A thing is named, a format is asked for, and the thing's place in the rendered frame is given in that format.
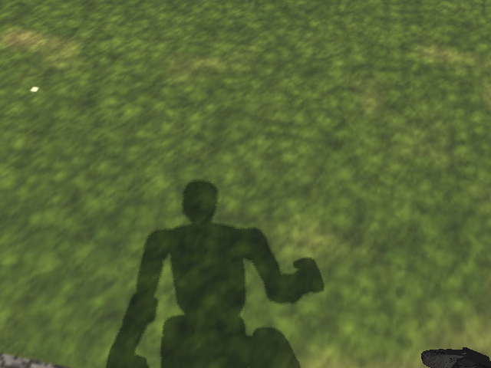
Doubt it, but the robot right hand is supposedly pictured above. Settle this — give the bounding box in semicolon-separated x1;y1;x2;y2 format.
421;347;491;368

